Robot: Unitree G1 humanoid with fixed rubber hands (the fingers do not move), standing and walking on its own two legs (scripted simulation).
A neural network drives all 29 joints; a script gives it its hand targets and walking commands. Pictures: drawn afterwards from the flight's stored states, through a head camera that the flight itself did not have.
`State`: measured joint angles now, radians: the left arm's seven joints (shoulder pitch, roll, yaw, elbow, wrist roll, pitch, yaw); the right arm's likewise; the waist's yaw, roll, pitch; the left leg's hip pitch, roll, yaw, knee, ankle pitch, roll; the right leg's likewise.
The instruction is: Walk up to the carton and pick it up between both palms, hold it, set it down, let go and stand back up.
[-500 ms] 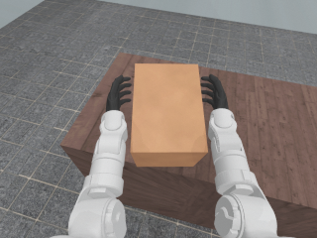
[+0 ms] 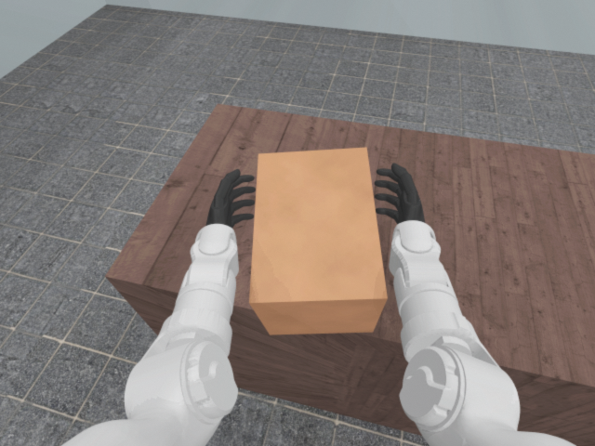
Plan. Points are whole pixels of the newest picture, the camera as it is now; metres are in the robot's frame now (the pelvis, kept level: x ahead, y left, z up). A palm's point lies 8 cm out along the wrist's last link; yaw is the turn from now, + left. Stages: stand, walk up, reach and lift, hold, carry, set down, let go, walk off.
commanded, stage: set down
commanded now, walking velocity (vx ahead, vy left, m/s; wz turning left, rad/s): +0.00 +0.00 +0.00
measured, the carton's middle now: (316, 244) +0.42 +0.00 -0.01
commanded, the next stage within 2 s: none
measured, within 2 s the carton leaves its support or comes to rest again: rests again in 0.92 s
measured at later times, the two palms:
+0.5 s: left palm (228, 204) +0.45 +0.14 +0.06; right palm (402, 212) +0.44 -0.12 +0.06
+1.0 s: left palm (228, 212) +0.44 +0.14 +0.04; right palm (398, 218) +0.44 -0.12 +0.04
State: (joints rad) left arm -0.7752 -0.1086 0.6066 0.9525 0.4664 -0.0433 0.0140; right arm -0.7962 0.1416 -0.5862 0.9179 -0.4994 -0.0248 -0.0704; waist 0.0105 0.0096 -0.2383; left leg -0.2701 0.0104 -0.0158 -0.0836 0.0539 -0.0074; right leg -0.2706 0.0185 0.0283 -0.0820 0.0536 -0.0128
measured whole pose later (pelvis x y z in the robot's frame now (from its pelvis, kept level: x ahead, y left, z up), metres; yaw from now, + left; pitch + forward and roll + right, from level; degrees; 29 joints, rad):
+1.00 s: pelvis +0.01 +0.01 -0.01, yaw -1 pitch +26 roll +0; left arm -0.83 -0.12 0.65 0.93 0.51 -0.16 0.00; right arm -0.82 0.17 -0.65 0.87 -0.54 -0.15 -0.07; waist 0.02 0.01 -0.27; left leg -0.42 0.00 0.01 -0.09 0.06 0.01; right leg -0.42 0.01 -0.02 -0.09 0.07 -0.01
